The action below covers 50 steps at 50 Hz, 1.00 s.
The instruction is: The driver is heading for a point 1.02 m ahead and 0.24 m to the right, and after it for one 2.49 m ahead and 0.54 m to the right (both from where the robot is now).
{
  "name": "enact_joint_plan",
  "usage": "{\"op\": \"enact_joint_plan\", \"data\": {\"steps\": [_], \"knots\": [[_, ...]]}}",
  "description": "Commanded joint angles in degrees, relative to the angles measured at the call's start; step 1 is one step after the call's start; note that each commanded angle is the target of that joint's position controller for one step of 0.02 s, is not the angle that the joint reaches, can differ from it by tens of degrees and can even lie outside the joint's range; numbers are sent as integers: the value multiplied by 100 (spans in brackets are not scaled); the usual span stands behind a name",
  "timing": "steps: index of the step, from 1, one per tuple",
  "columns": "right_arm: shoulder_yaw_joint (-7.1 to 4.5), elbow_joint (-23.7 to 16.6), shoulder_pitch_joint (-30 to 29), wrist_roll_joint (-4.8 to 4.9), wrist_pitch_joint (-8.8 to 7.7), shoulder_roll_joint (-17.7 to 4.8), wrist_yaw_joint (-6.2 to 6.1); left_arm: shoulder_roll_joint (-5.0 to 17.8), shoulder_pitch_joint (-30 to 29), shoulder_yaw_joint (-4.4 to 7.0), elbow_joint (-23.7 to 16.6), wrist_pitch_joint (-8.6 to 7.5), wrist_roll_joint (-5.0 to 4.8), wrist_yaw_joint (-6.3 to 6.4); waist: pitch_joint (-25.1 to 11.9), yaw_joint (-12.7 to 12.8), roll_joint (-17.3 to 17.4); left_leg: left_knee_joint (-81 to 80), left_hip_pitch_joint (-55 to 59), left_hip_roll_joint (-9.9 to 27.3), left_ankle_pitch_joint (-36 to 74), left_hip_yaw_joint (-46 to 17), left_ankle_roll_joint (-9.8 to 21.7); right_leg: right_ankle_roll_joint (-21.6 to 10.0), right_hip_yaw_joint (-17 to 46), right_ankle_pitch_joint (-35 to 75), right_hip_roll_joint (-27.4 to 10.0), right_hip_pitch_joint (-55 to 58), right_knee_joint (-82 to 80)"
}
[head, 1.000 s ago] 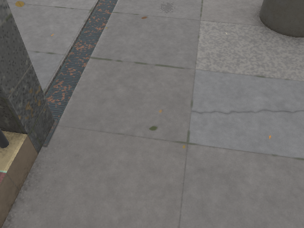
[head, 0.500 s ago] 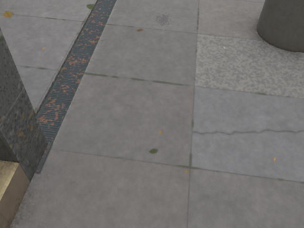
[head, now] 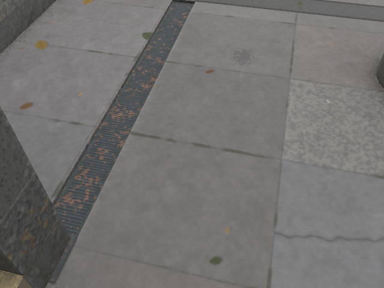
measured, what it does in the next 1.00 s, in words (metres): walks ahead: left foot, then right foot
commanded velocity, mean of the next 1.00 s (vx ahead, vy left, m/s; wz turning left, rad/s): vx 0.50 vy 0.00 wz -0.17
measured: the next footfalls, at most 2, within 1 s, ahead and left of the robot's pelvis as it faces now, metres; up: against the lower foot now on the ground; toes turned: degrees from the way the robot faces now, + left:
left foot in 0.30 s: +0.35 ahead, +0.17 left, +0.00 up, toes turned +1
right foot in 0.92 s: +0.64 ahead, -0.08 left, +0.00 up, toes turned -12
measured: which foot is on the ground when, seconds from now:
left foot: up 0.00-0.28, down 0.30-0.90, up 0.92-1.00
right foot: down 0.00-0.32, up 0.34-0.90, down 0.92-1.00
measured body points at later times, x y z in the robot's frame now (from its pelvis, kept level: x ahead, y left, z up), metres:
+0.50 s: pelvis +0.27 +0.09 +0.00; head +0.29 +0.10 +0.45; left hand +0.35 +0.36 -0.14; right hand +0.33 -0.17 -0.13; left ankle +0.31 +0.17 -0.75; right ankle +0.28 -0.08 -0.66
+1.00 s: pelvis +0.54 +0.01 -0.02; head +0.57 +0.00 +0.43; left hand +0.74 +0.24 -0.13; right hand +0.53 -0.26 -0.16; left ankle +0.39 +0.17 -0.64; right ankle +0.60 -0.07 -0.75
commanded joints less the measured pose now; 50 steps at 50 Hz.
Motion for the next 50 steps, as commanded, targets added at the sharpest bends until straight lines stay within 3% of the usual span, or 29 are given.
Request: {"op": "enact_joint_plan", "data": {"steps": [1, 5, 10, 12, 13, 14, 15, 16, 17, 18, 19, 20, 21, 23, 26, 27, 33, 36, 37, 40, 42, 43, 44, 45, 46, 47, 48, 49, 50], "knots": [[-68, -290, 2, -38, -1, -252, -10, 826, -102, 127, -313, -51, -14, 128, 372, -178, -417, -886, -317, 140, 840, -5, -157, -851, 1221, 720, -1688, -354, -938], [-15, -518, -796, -1, -52, -143, 71, 934, 332, 141, -200, 16, -96, 178, 397, 126, -484, -2227, -183, -128, 1464, 229, -183, -655, 963, 708, -1626, 135, -860], [29, -831, -1436, 75, -137, -169, 267, 996, 682, 177, -17, 144, -126, 205, 538, 271, -596, -2997, -195, -307, 933, 294, -37, -597, 999, 825, -1981, 950, -411], [-10, -852, -1236, 81, -184, -300, 326, 1085, 559, 217, -21, 191, -139, 226, 411, 65, -698, -3216, 254, -420, 558, 342, 131, -490, 1017, 1327, -2106, 1107, -96], [-72, -777, -878, 77, -203, -430, 330, 1143, 411, 232, -55, 212, -133, 229, 195, -166, -773, -3300, 840, -578, 442, 462, 236, -416, 940, 2130, -2063, 1083, 280], [-186, -532, -46, 64, -216, -632, 302, 1128, 255, 217, -78, 217, -121, 223, -205, -618, -845, -3403, 1884, -760, 396, 559, 387, -320, 750, 2896, -1840, 873, 1149], [-343, -250, 1021, 35, -222, -1031, 241, 930, 203, 132, -167, 206, -55, 217, -937, -1050, -575, -3304, 3428, -446, 388, 213, 647, -121, 469, 2597, -1496, 114, 2579], [-476, -118, 1792, -144, -192, -1634, 206, 334, 725, -43, -287, 98, -37, 178, -1807, -944, 811, -3548, 5628, 1017, -364, -2177, 1429, 284, 118, 469, -620, -2111, 4884], [-344, -21, 1905, -146, -197, -1286, 244, 319, 906, -74, -230, -68, -171, 158, -2213, -852, 1439, -4557, 6051, 1461, -796, -4073, 1744, 320, 944, -2420, -199, -3105, 5923], [-233, -78, 1395, -25, -196, -915, 274, 847, 532, 58, -323, -134, -288, 125, -1419, -730, 968, -4566, 5443, 1280, -846, -3338, 1412, 218, 1143, -2175, -637, -3636, 6347], [-154, -255, 793, -41, -205, -686, 316, 1040, 145, 102, -490, -139, -281, 143, -859, -558, 581, -4562, 4579, 1027, -109, -2324, 1277, 164, 956, -1705, -909, -3552, 6181], [-105, -323, 342, -84, -208, -540, 365, 980, -101, 134, -527, -99, -194, 201, -488, -380, 131, -4734, 3725, 780, 600, -1647, 1178, 188, 837, -1307, -1122, -3258, 5781], [-52, -344, 153, -119, -230, -380, 390, 941, -113, 185, -526, -5, -128, 242, -328, -213, 109, -4903, 3238, 550, 1046, -1191, 1072, 195, 843, -1071, -1298, -2910, 5391], [-51, -195, 315, -159, -243, -413, 387, 633, 159, 158, -446, 142, -102, 235, -301, -68, 179, -5153, 2842, 424, 1551, -829, 1166, 266, 755, -822, -1340, -2496, 5127], [-98, -34, 619, -145, -234, -641, 283, 655, -271, 195, -633, 220, -63, 248, -56, -98, 101, -5386, 2912, 404, 1785, -539, 1258, 416, 721, -183, -1394, -2978, 4512], [-142, 8, 730, -130, -212, -780, 254, 601, -539, 173, -726, 207, -52, 240, -3, -173, 38, -5518, 3097, 477, 1519, -524, 1250, 459, 730, 83, -1403, -3264, 4272], [-150, 132, 987, -139, -153, -754, 153, 525, -1394, 166, -1007, 183, -139, 136, 307, -429, 90, -5688, 3490, 388, 1317, 295, 882, 338, 789, 1378, -1147, -3490, 2897], [-165, 294, 1156, -79, -109, -836, 126, 443, -1784, 127, -1230, 140, -112, 49, 386, -497, 31, -5503, 3983, 559, 1842, 548, 785, 291, 719, 1318, -1028, -3593, 2411], [-176, 361, 1214, -36, -78, -844, 92, 405, -1955, 109, -1286, 109, -150, 16, 481, -558, 15, -5501, 4126, 618, 1695, 638, 733, 285, 676, 1213, -1045, -3735, 2284], [-201, 428, 1258, -33, 22, -909, 45, 387, -2296, 83, -1522, 64, -165, -107, 576, -624, 32, -5176, 4589, 785, 2057, 789, 692, 223, 412, 728, -974, -3874, 2019], [-238, 384, 1103, -26, 93, -1031, 11, 438, -2252, 109, -1633, 61, -174, -177, 441, -495, 157, -4677, 4691, 811, 3272, 973, 599, 86, 93, 191, -788, -3490, 1925], [-213, 266, 1009, -82, 118, -967, -37, 632, -1971, 198, -1610, 115, -204, -203, 224, -390, 370, -4258, 4714, 723, 4415, 1147, 499, -63, -116, 145, -635, -2986, 2007], [-227, 213, 926, -80, 158, -1037, -75, 778, -1456, 300, -1525, 146, -193, -205, -133, -116, 489, -3503, 4594, 647, 5300, 1259, 416, -198, -293, -28, -374, -2233, 2036], [-224, 131, 816, -52, 197, -1094, -100, 1044, -588, 468, -1322, 168, -182, -177, -605, 349, 361, -2320, 4123, 439, 5385, 1378, 260, -402, -292, 177, -151, -957, 1744], [-179, -40, 821, -86, 147, -1054, -111, 1549, 319, 663, -1173, 217, -148, -67, -1163, 713, -296, -520, 2697, 166, 3704, 1395, 27, -789, 1020, 179, -899, 791, 1523], [106, -266, 1420, -250, -59, -98, 32, 2030, 338, 711, -1221, 205, -135, -27, -1711, 31, -1701, 1483, 150, -1112, -2009, 837, -300, -1869, 4200, -128, -2384, 2726, 1114], [34, -365, 912, -4, -330, -581, 135, 1601, 584, 603, -1221, 178, -111, -19, -2186, 420, -1285, 2163, -612, -1097, -2346, -288, -166, -2007, 5122, -657, -2573, 3076, 403], [-31, -564, 358, 181, -466, -830, 177, 1311, 313, 541, -1246, 149, -103, 5, -1345, 444, -1016, 1991, -1055, -755, -1827, -314, -4, -1651, 4220, -437, -2336, 2500, 332], [-28, -608, 182, 129, -507, -826, 154, 1098, -137, 473, -1366, 140, -132, 4, -901, 201, -422, 1460, -800, -476, -1307, -259, 42, -1403, 3469, -14, -2066, 1580, 278]]}}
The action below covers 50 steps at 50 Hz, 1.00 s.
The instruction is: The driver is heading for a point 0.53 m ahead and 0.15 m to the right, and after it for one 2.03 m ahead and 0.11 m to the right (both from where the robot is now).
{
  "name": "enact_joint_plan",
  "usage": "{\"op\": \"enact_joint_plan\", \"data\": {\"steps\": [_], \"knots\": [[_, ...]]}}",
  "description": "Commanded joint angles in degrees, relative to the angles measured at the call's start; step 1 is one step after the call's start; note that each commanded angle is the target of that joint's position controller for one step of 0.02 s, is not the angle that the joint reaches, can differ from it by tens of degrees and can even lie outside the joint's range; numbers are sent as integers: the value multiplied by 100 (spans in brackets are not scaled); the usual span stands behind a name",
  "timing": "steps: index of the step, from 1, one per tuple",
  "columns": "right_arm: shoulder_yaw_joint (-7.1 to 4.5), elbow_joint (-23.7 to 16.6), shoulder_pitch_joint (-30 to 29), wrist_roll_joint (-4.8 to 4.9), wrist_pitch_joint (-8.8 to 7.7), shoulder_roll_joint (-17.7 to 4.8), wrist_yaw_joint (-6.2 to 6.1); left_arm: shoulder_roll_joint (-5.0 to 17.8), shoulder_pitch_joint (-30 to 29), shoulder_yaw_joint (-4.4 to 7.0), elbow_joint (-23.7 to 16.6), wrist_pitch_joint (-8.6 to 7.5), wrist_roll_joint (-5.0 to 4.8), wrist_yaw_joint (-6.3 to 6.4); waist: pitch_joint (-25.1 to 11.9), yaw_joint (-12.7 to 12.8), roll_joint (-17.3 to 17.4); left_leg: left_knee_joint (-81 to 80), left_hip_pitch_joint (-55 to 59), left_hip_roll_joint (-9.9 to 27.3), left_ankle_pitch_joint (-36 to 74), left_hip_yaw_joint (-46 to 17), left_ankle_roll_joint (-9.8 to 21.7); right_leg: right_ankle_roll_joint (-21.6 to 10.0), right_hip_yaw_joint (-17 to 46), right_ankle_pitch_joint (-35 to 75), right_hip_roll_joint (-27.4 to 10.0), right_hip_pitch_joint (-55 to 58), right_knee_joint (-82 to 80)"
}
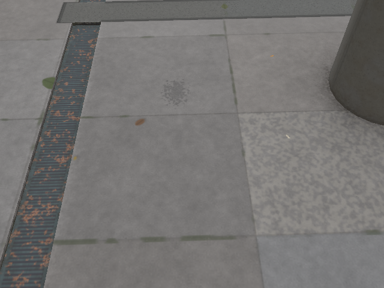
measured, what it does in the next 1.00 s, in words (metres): walks ahead, turning right: left foot, then right foot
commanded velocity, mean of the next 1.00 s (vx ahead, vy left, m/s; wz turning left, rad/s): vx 0.40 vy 0.00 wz -0.47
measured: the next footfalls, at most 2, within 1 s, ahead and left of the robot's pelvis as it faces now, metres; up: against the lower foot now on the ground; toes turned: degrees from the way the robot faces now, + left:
left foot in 0.40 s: +0.40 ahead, +0.10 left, +0.00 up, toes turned -18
right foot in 0.88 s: +0.53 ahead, -0.24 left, +0.00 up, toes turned -30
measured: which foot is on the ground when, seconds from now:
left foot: up 0.00-0.38, down 0.40-0.88, up 0.90-1.00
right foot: down 0.00-0.42, up 0.44-0.86, down 0.88-1.00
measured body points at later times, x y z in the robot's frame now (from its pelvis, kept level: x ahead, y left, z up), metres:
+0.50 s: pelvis +0.28 +0.02 +0.01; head +0.30 +0.02 +0.46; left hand +0.41 +0.28 -0.11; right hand +0.38 -0.28 -0.08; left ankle +0.36 +0.11 -0.72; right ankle +0.13 -0.07 -0.64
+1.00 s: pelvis +0.45 -0.10 +0.01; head +0.48 -0.13 +0.45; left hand +0.72 +0.02 -0.08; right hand +0.37 -0.37 -0.14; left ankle +0.44 +0.09 -0.65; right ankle +0.49 -0.22 -0.72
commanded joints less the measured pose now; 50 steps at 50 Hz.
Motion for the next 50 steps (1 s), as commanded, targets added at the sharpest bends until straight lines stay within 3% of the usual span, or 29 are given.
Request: {"op": "enact_joint_plan", "data": {"steps": [1, 2, 5, 7, 11, 16, 18, 19, 20, 21, 22, 23, 24, 26, 28, 30, 32, 34, 36, 39, 41, 42, 43, 44, 45, 46, 47, 48, 50], "knots": [[-166, -728, -506, -26, -353, -796, 4, 611, 645, 160, -276, -29, 11, 55, -746, 243, 85, 385, -2651, 465, 644, -551, 110, -1172, 2738, 739, -1680, 2621, -1751], [-215, -747, -411, -96, -268, -827, -12, 500, 445, 109, -377, -21, 61, 70, -635, 37, 46, 106, -2236, 576, 767, -573, 52, -1137, 2465, 1033, -1516, 2066, -1918], [-205, -880, -370, -184, -69, -591, -42, 725, 496, 161, -434, -19, 32, 159, -429, -116, -150, -730, -1925, 574, 1049, -393, -215, -1174, 2016, 1531, -1316, 1267, -2162], [-183, -1056, -794, -210, -32, -509, -79, 899, 722, 212, -402, -12, 9, 240, -290, 9, -220, -1532, -2012, 466, 1710, -308, -358, -1071, 1805, 1507, -1155, 1086, -2213], [-129, -1313, -1615, -138, -71, -360, -31, 889, 1083, 214, -349, 67, -46, 320, -214, 356, -458, -3216, -1644, 114, 3024, -284, -376, -697, 1665, 822, -856, 1050, -2050], [-207, -1539, -1956, -49, -101, -590, 54, 871, 1330, 226, -301, 137, -117, 369, -248, 394, -557, -3886, -1185, -107, 2572, -416, -323, -553, 2348, 632, -1128, 1560, -1448], [-283, -1471, -1636, -35, -161, -738, 70, 864, 1149, 230, -391, 166, -103, 402, -304, 158, -770, -4209, -742, -133, 2181, -410, -168, -444, 2620, 749, -1167, 1786, -1092], [-362, -1345, -1158, -61, -187, -862, 49, 757, 1026, 189, -458, 170, -96, 401, -529, -122, -776, -4495, -34, -115, 2257, -356, -17, -301, 2551, 999, -955, 1730, -642], [-441, -1198, -377, -220, -226, -1061, 6, 492, 931, 95, -535, 156, -19, 354, -1141, -478, -584, -4322, 1307, 485, 2282, -781, 301, -103, 2200, 784, -586, 1227, 520], [-551, -1115, 507, -291, -237, -1529, -35, 125, 1467, -13, -636, 119, 18, 333, -2054, -519, 731, -4247, 3454, 1823, 2134, -2577, 1028, 285, 1463, -790, 91, -434, 2381], [-578, -941, 722, -202, -182, -1461, 22, 297, 1979, -49, -679, 66, -81, 346, -2362, -271, 1903, -4758, 3878, 2633, 897, -4662, 1501, 320, 1334, -2498, -3, -1622, 3666], [-450, -1104, 341, -160, -160, -933, 19, 811, 1659, 68, -544, 84, -131, 348, -1522, -344, 1010, -4896, 3127, 2427, 245, -4131, 1301, 353, 1435, -2057, -396, -2044, 4232], [-381, -1153, 72, -150, -105, -704, 9, 919, 1156, 95, -610, 117, -91, 341, -881, -387, 507, -4997, 2337, 2136, 411, -3141, 1068, 384, 1145, -1554, -636, -2053, 4281], [-266, -1088, -271, -198, -96, -411, -8, 777, 862, 115, -667, 134, -19, 272, -282, -204, 323, -5400, 1354, 1541, 1261, -1969, 862, 396, 1056, -851, -890, -1698, 3686], [-297, -954, -315, -193, -133, -454, 20, 545, 865, 85, -718, 178, -75, 205, -116, -98, 582, -5657, 895, 1319, 1761, -1288, 852, 461, 853, -652, -1032, -1428, 3510], [-327, -847, -300, -145, -178, -503, 31, 460, 796, 71, -796, 265, -104, 248, -11, -87, 515, -5805, 845, 1353, 2361, -831, 898, 565, 831, -371, -1084, -1608, 3278], [-375, -720, -227, -112, -144, -675, 3, 306, 479, 17, -1077, 258, -61, 278, 98, -66, 364, -5775, 874, 1446, 3414, -543, 996, 615, 813, -75, -1024, -1838, 2750], [-374, -734, -451, -98, -68, -726, -60, 260, 253, 35, -1165, 251, -45, 228, 70, -37, 446, -5583, 800, 1253, 4502, 232, 811, 633, 537, 610, -953, -1508, 1896], [-345, -650, -359, -61, 5, -761, -117, 147, -61, 22, -1267, 296, 0, 123, -1, -188, 503, -5489, 614, 1105, 4602, 730, 641, 624, 143, 1367, -796, -855, 1153], [-385, -516, -116, 100, 142, -960, -98, 150, -298, 68, -1491, 359, -6, 11, -104, -203, 566, -5236, 1000, 1329, 4852, 702, 625, 487, 126, 1171, -678, -407, 472], [-426, -442, -122, 154, 196, -1152, -134, 285, -93, 146, -1519, 314, 79, -17, -237, 59, 660, -4801, 1198, 1520, 5597, 580, 627, 230, 102, 611, -512, 53, 193], [-422, -436, -214, 197, 217, -1166, -139, 390, 334, 212, -1366, 285, 121, -5, -446, 338, 578, -4300, 1271, 1440, 5861, 589, 554, 92, 30, 712, -371, 605, -206], [-389, -400, -179, 149, 252, -1099, -109, 537, 903, 288, -1114, 244, 179, 19, -789, 656, 321, -3382, 1065, 1157, 5591, 744, 403, -79, -50, 1408, -253, 1571, -732], [-261, -462, 91, -59, 229, -770, -63, 952, 1388, 349, -971, 227, 279, 115, -1387, 717, -460, -1959, -41, 725, 3534, 799, 95, -363, 769, 4510, -1149, 3154, -403], [-3, -423, 897, -186, 204, -177, 71, 1073, 1198, 205, -1083, 203, 458, 195, -2329, 165, -1608, 0, -1468, 28, -1531, 152, -230, -1484, 2681, 6941, -2912, 4527, -161], [-102, -79, 1131, 45, 235, -601, 119, 730, 1357, 128, -1040, 193, 391, 145, -3101, 459, -927, 499, -1212, 29, -1667, -1137, -227, -1768, 2868, 6265, -3036, 4135, -318], [-176, -224, 620, 226, 330, -839, 117, 693, 989, 113, -948, 184, 293, 92, -2327, 369, -703, 533, -1659, 234, -1435, -855, -242, -1555, 2268, 4793, -2748, 3505, -692], [-159, -310, 191, 171, 444, -765, 22, 508, 520, 41, -896, 156, 201, 75, -1594, 214, -403, 101, -1811, 453, -1071, -671, -266, -1176, 1851, 3501, -2383, 2757, -1004], [-199, -157, 245, 14, 743, -725, -178, 291, -188, -41, -862, 138, 270, 84, -918, -165, -429, -480, -980, 552, -226, -569, -451, -797, 1158, 2293, -1943, 1228, -1601]]}}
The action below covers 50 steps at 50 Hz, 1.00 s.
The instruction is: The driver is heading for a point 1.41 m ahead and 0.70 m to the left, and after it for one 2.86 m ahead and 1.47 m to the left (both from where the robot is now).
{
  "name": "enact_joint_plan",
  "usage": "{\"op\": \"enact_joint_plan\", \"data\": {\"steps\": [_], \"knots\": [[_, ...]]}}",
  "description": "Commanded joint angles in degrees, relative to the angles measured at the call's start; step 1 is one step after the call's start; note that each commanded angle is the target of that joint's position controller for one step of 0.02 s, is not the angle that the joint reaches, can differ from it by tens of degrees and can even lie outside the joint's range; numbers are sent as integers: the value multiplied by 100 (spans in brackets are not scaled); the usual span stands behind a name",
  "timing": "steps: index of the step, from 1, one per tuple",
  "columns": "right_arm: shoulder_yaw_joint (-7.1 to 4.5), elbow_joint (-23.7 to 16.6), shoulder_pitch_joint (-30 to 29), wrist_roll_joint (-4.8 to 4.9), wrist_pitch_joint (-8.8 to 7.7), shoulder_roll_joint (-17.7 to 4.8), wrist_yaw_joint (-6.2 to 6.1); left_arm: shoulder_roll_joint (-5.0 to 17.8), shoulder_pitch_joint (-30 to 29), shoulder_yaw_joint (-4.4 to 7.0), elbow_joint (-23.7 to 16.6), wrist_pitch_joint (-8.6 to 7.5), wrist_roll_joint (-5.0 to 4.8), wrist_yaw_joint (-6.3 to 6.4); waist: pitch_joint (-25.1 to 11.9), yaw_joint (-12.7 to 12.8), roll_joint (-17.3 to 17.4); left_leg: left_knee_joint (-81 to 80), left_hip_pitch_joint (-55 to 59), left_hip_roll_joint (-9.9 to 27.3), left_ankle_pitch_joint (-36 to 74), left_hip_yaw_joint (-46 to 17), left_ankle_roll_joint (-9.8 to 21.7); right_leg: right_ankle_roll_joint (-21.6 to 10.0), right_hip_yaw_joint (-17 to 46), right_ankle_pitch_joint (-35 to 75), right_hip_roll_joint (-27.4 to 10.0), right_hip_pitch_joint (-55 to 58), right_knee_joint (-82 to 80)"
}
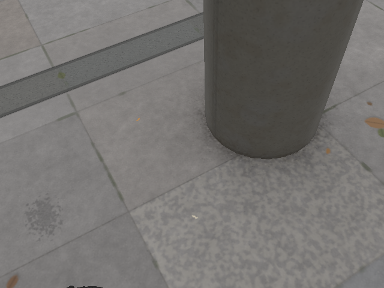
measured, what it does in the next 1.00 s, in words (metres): steps on the spot, turning left: left foot, then right foot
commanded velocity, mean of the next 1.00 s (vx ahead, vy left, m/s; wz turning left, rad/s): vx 0.03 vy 0.00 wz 0.46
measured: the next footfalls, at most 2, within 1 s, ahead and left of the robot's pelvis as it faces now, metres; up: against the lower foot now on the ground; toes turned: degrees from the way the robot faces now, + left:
left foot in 0.42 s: +0.03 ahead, +0.15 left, +0.00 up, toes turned +17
right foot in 0.88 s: +0.15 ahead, -0.05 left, +0.00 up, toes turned +34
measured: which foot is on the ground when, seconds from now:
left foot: up 0.00-0.40, down 0.42-0.88, up 0.90-1.00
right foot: down 0.00-0.42, up 0.44-0.86, down 0.88-1.00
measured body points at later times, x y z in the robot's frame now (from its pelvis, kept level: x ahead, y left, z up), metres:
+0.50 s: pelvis +0.02 +0.05 +0.01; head +0.04 +0.08 +0.45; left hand +0.10 +0.36 -0.12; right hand +0.19 -0.21 -0.09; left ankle -0.01 +0.14 -0.73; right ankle +0.08 -0.09 -0.68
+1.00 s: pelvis +0.05 +0.03 +0.01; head +0.09 +0.03 +0.46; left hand +0.01 +0.34 -0.09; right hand +0.34 -0.14 -0.09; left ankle -0.05 +0.12 -0.66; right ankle +0.12 -0.07 -0.73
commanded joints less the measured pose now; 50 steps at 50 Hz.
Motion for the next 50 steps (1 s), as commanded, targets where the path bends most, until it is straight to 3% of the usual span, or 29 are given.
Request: {"op": "enact_joint_plan", "data": {"steps": [1, 3, 5, 9, 13, 15, 17, 19, 20, 21, 22, 23, 24, 25, 26, 27, 29, 30, 34, 40, 42, 43, 44, 45, 46, 47, 48, 50], "knots": [[-145, -88, 638, -107, 300, -456, -171, 714, -120, 218, -138, -87, 30, 44, -899, -135, -637, -160, -7, 248, 789, -115, -180, -1046, 1081, 1647, -1489, 757, -1365], [-193, -170, 636, -112, 367, -461, -220, 859, -146, 282, -61, -99, 44, 137, -832, -109, -744, -276, -18, 190, 976, 8, -214, -1158, 876, 1275, -1550, 699, -1535], [-231, -341, 392, -84, 381, -462, -247, 929, -1, 318, 55, -63, -13, 281, -819, 3, -754, -301, -302, 249, 1177, -58, -206, -1225, 919, 489, -1735, 936, -1722], [-322, -612, -4, -93, 417, -521, -261, 949, 55, 336, 273, 78, -82, 500, -588, 92, -764, -301, -797, 304, 1261, -6, -233, -1104, 770, -506, -1901, 1239, -1923], [-287, -746, -126, -95, 423, -344, -180, 1055, -109, 382, 379, 165, -116, 542, -526, 120, -768, -952, -498, 309, 1179, 249, -183, -1024, 339, -451, -1889, 1308, -1829], [-281, -846, -182, -95, 388, -365, -96, 1210, -139, 428, 437, 205, -139, 518, -597, 109, -782, -1376, -198, 279, 1111, 406, -96, -1011, 264, -341, -1984, 1392, -1737], [-301, -901, -159, -78, 366, -429, -7, 1300, -151, 456, 493, 250, -200, 488, -652, 75, -814, -1891, 86, 230, 1089, 527, 59, -916, 194, -157, -2052, 1533, -1551], [-338, -803, 218, -78, 350, -455, 74, 1327, -284, 467, 535, 307, -321, 471, -716, -187, -784, -3023, 698, 30, 1755, 802, 324, -619, -84, 106, -1935, 1473, -1067], [-381, -709, 467, -141, 318, -578, 67, 1137, -38, 439, 692, 350, -399, 448, -627, -225, -634, -3774, 1032, -117, 2101, 709, 568, -258, -370, 19, -1641, 1302, -514], [-493, -723, 571, -157, 283, -1002, 9, 901, 217, 410, 749, 393, -294, 416, -463, -74, 446, -4306, 1449, 566, 3390, -491, 930, 265, -875, -702, -1092, 497, 810], [-594, -938, 438, -183, 261, -1628, -56, 768, -66, 370, 405, 380, -78, 425, -177, 43, 1945, -4393, 1748, 1873, 4961, -2463, 1906, 811, -898, -2962, -150, -1247, 2058], [-534, -993, 496, -397, 97, -1407, -16, 983, -773, 427, 247, 364, -46, 459, -460, -302, 1257, -4570, 1409, 1929, 4682, -2561, 2291, 748, 155, -3183, -65, -1324, 3060], [-512, -1021, 156, -400, -54, -1322, -33, 1040, -734, 461, 226, 355, -139, 447, -450, -39, 950, -4585, 1405, 1606, 4407, -2038, 1985, 626, 478, -2624, -129, -1445, 3327], [-514, -1079, -170, -259, -117, -1258, -75, 1046, -520, 485, 387, 347, -168, 466, -483, 138, 726, -4508, 1474, 1326, 4191, -1668, 1633, 569, 596, -2120, -193, -1490, 3328], [-469, -1143, -401, -94, -96, -1096, -98, 1191, -353, 542, 493, 336, -118, 514, -532, 229, 666, -4439, 1522, 1198, 4229, -1486, 1403, 565, 674, -1818, -241, -1485, 3327], [-415, -1186, -463, -55, -71, -958, -130, 1186, -282, 556, 542, 316, -88, 519, -639, 279, 629, -4387, 1439, 1108, 4564, -1344, 1366, 593, 670, -1567, -181, -1301, 3433], [-380, -1197, -297, -76, -38, -854, -169, 1058, -229, 536, 556, 272, -142, 505, -848, 267, 538, -4314, 1649, 1017, 4821, -1281, 1400, 640, 700, -1278, -81, -1204, 3316], [-388, -1181, -190, -110, -10, -877, -173, 956, -287, 496, 540, 254, -152, 478, -903, 234, 628, -4240, 1824, 977, 4845, -1292, 1456, 665, 698, -1235, -71, -1233, 3076], [-456, -1253, -109, -73, 105, -1042, -233, 849, -589, 413, 477, 198, -186, 386, -790, 53, 705, -4151, 1848, 889, 4289, -1548, 1491, 801, 744, -1135, 11, -957, 1862], [-470, -1465, -435, -69, 228, -1122, -171, 1037, -357, 422, 534, 86, -253, 254, -771, 75, 915, -3912, 1418, 760, 4428, -2204, 1492, 758, 748, -1324, 208, 73, 699], [-442, -1555, -663, -5, 272, -1079, -193, 1079, -35, 444, 614, 20, -256, 204, -808, 291, 902, -3677, 1371, 557, 4272, -2352, 1278, 647, 697, -706, 209, 640, -348], [-403, -1590, -711, 4, 289, -989, -220, 1157, 198, 469, 698, -6, -227, 185, -857, 395, 790, -3474, 1198, 371, 3837, -2222, 1051, 543, 678, 81, 37, 1164, -970], [-320, -1606, -468, -82, 289, -711, -231, 1461, 343, 531, 703, -1, -133, 202, -1086, 277, 124, -2765, 631, -15, 2685, -1819, 756, 248, 1389, 758, -845, 1951, -1062], [-247, -1666, -107, -128, 237, -419, -212, 1878, 134, 581, 650, 65, -28, 248, -927, -128, -1458, -1753, -617, -1047, 96, -874, 404, -584, 2701, 2454, -1897, 2427, -975], [-370, -1670, -143, -187, 176, -909, -209, 1616, 242, 514, 626, 49, 56, 223, -968, 93, -1525, -413, -956, -889, -724, -765, 143, -1415, 3392, 2545, -2562, 2111, -1069], [-483, -1548, -121, -119, 175, -1221, -198, 1372, 22, 431, 537, 25, 12, 222, -809, 59, -1015, 270, -981, -725, -356, -842, 67, -1391, 2914, 2165, -2290, 1926, -1062], [-503, -1445, -118, -102, 215, -1173, -205, 1221, -227, 390, 520, 32, -70, 229, -658, -20, -842, 455, -1001, -676, 29, -795, -14, -1088, 2350, 1744, -1856, 1810, -1001], [-393, -1411, -167, -123, 273, -815, -185, 1072, -92, 309, 620, 51, -214, 263, -554, 110, -907, 254, -1144, -552, 758, -660, -109, -815, 1959, -225, -1417, 1831, -1307]]}}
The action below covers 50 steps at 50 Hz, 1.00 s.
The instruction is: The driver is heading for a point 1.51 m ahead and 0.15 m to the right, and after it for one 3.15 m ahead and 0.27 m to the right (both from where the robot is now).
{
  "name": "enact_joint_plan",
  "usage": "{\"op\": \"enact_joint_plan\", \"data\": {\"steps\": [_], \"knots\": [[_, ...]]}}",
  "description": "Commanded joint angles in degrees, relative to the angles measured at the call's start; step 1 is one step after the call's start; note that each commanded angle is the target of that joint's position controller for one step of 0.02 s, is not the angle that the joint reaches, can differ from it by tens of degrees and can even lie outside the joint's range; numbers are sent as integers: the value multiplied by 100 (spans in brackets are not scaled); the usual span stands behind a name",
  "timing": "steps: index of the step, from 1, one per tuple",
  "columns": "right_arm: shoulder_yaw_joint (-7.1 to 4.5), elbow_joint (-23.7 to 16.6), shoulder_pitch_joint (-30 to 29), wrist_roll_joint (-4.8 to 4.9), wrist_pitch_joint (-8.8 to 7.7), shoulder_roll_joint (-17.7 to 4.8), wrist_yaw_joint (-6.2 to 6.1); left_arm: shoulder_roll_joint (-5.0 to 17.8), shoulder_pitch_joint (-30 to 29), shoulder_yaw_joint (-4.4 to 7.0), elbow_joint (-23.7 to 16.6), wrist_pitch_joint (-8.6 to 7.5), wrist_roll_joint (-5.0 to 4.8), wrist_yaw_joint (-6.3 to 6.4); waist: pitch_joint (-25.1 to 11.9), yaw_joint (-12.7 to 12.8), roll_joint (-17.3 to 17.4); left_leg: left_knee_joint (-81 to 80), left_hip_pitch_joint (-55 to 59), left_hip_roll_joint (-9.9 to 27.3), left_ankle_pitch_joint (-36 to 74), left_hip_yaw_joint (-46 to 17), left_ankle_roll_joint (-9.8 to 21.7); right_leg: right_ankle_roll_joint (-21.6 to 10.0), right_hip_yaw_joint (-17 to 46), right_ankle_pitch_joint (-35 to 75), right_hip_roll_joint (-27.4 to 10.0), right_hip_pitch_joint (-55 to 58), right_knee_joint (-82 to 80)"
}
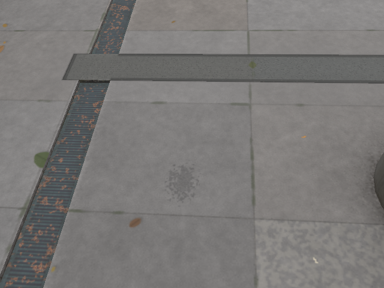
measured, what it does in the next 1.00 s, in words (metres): walks ahead: left foot, then right foot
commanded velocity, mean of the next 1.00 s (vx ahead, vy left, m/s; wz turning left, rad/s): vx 0.40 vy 0.00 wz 0.07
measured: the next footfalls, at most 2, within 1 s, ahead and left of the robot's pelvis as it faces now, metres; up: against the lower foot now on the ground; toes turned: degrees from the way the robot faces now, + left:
left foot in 0.26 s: +0.06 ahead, +0.14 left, +0.00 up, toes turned +1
right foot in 0.70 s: +0.41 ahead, -0.10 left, +0.00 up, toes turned +0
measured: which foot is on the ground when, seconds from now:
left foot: up 0.00-0.24, down 0.26-0.70, up 0.72-1.00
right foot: down 0.00-0.26, up 0.28-0.68, down 0.70-1.00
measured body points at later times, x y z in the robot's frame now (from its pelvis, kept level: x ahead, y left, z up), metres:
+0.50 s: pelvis +0.11 +0.04 +0.01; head +0.14 +0.06 +0.46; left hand +0.26 +0.31 -0.11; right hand +0.14 -0.24 -0.11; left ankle +0.02 +0.14 -0.74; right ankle +0.24 -0.12 -0.68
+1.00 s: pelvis +0.39 -0.02 +0.01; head +0.41 -0.02 +0.46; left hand +0.42 +0.26 -0.12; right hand +0.56 -0.28 -0.09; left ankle +0.52 +0.17 -0.67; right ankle +0.37 -0.10 -0.74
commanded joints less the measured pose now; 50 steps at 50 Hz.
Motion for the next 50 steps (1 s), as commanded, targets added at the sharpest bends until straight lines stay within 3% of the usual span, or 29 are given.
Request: {"op": "enact_joint_plan", "data": {"steps": [1, 3, 7, 10, 11, 12, 13, 14, 15, 16, 17, 19, 22, 25, 28, 31, 33, 34, 35, 36, 37, 38, 39, 40, 41, 42, 44, 47, 50], "knots": [[-95, -249, 236, 9, -33, -347, 44, 728, -76, 95, -237, -49, -114, 61, -346, -32, -1201, 256, -710, 362, 529, 147, -148, -1058, 1383, -482, -1247, 821, -1213], [-13, -347, -67, 39, -135, -237, 114, 847, 180, 111, -143, -49, -103, 98, -218, 187, -1396, -502, -667, 503, 614, 544, -136, -1068, 1426, -1195, -1248, 950, -1495], [88, -396, -345, 33, -365, -108, 171, 1169, 401, 177, -71, -126, -141, 69, -111, 342, -1311, -2117, 290, 611, 548, 938, 30, -1105, 1238, -828, -1349, 632, -1534], [48, -157, 168, 79, -461, -172, 200, 1212, 377, 170, -40, -119, -256, -22, -63, 23, -1147, -3427, 1490, 453, 1491, 1202, 300, -1073, 1109, -890, -1315, 46, -1334], [18, -31, 447, 82, -463, -205, 188, 1083, 406, 123, -27, -126, -252, -47, -128, -121, -1044, -3664, 2070, 402, 1600, 1211, 399, -965, 1040, -881, -1230, -250, -1126], [-24, 81, 893, 111, -458, -280, 153, 802, 339, 26, -41, -163, -202, -77, -324, -349, -920, -3689, 2859, 627, 1573, 908, 517, -744, 863, -907, -1079, -719, -698], [-83, 175, 1527, 83, -453, -528, 102, 311, 106, -132, -167, -227, -91, -143, -570, -605, -112, -4051, 3655, 1553, 1157, -329, 781, -350, 247, -984, -587, -1479, 769], [-261, 193, 1814, 17, -450, -1261, 148, 250, -82, -148, -493, -360, -110, -134, -476, -621, 1236, -4670, 3847, 2720, 117, -2335, 1566, -104, -370, -1732, -12, -2835, 2139], [-194, 197, 1770, -36, -541, -942, 195, 783, -281, -13, -538, -432, -235, -120, -71, -676, 815, -4926, 3466, 2932, -547, -2855, 1971, -135, 48, -2009, -325, -3357, 3171], [-78, 132, 1482, -46, -618, -586, 216, 948, -139, 46, -476, -452, -315, -166, 239, -477, 644, -4968, 3342, 2660, -669, -2390, 1813, -244, 213, -1459, -568, -3597, 3485], [-28, 67, 1277, -47, -667, -432, 238, 896, -18, 47, -354, -459, -292, -194, 292, -375, 595, -5048, 3246, 2362, -291, -1899, 1639, -287, 181, -1006, -667, -3579, 3525], [20, 25, 1087, -25, -666, -341, 245, 821, -94, 50, -328, -473, -154, -242, 387, -273, 403, -5175, 3050, 2089, 1086, -1159, 1434, -215, 148, -277, -814, -3463, 3223], [-7, 55, 1173, -29, -648, -402, 214, 518, -307, -51, -387, -453, -102, -301, 265, -279, 245, -5256, 2752, 1784, 2515, -321, 1399, 52, -111, 550, -707, -3087, 2539], [-39, 171, 1375, -4, -644, -515, 178, 321, -836, -162, -593, -435, -107, -325, 337, -426, 275, -5308, 2283, 1602, 2749, 197, 1326, 203, -266, 1347, -498, -2422, 1406], [-68, 331, 1637, 34, -655, -609, 170, 363, -1238, -197, -773, -434, -154, -382, 478, -505, 293, -5336, 2243, 1776, 2646, 242, 1303, 121, -283, 1660, -347, -2045, 787], [-98, 447, 1645, 91, -620, -660, 152, 552, -1275, -161, -868, -466, -161, -443, 486, -332, 308, -5077, 2775, 2053, 3165, 237, 1177, -128, -171, 1378, -325, -1967, 434], [-127, 470, 1585, 65, -555, -771, 129, 764, -879, -70, -800, -474, -142, -428, 108, -61, 432, -4427, 3068, 2050, 4812, 348, 1048, -320, -366, 987, -91, -1279, 403], [-110, 475, 1538, 45, -501, -756, 112, 950, -192, 45, -612, -458, -136, -380, -371, 316, 430, -3540, 2987, 1855, 5819, 550, 922, -480, -537, 925, 101, -327, 355], [-43, 442, 1592, -4, -470, -639, 82, 1193, 771, 165, -361, -429, -139, -310, -1042, 732, 342, -2292, 2300, 1596, 5668, 724, 732, -676, -359, 984, -90, 1178, 528], [143, 251, 2183, -69, -536, -57, 127, 1795, 1577, 298, -262, -393, 1, -243, -2091, 633, -921, 84, 169, 930, 3350, 899, 351, -1484, 1966, 365, -1698, 3557, 570], [238, 359, 2420, 28, -667, 205, 152, 1603, 1755, 231, -159, -393, -64, -299, -2785, 550, -1801, 1213, -839, 212, -479, 125, 259, -1890, 4197, -1014, -2323, 4073, -609], [79, 247, 1678, 216, -745, -413, 188, 1199, 1376, 116, -176, -401, -136, -279, -1743, 627, -1372, 1693, -1519, 582, -305, 3, 342, -1552, 3712, -1569, -2097, 3371, -937], [58, 97, 1196, 260, -789, -536, 193, 1034, 921, 67, -257, -393, -135, -256, -964, 497, -1039, 1547, -1683, 895, 247, 262, 435, -1347, 2913, -1289, -1927, 2471, -1053], [61, 79, 971, 160, -802, -503, 162, 886, 560, 22, -323, -388, -88, -247, -556, 316, -650, 1242, -1455, 1146, 736, 393, 441, -1258, 2328, -704, -1721, 1605, -1180], [31, 112, 997, 85, -761, -450, 148, 743, 330, -18, -370, -408, -2, -258, -330, 98, -674, 954, -1110, 1333, 1073, 386, 436, -1206, 1863, -192, -1485, 961, -1343], [41, 166, 1169, 71, -695, -338, 157, 668, 216, -32, -375, -430, 52, -263, -338, -68, -811, 852, -777, 1429, 1266, 353, 420, -1222, 1629, 5, -1365, 599, -1513], [75, 215, 1273, 50, -580, -135, 147, 673, 209, -21, -307, -510, -3, -266, -246, -200, -813, 605, -639, 1494, 1400, 431, 325, -1344, 1232, 378, -1292, 219, -1794], [85, 12, 706, -37, -557, -128, 116, 816, 398, 13, -174, -551, -35, -202, 66, -124, -634, -159, -1148, 1560, 2157, 481, 129, -1395, 823, 915, -1238, 201, -2020], [144, -123, 115, -36, -653, 7, 177, 901, 622, 15, -98, -505, -76, -136, 155, 78, -525, -1421, -1112, 1432, 3178, 645, 108, -1189, 348, 1346, -1010, 393, -2000]]}}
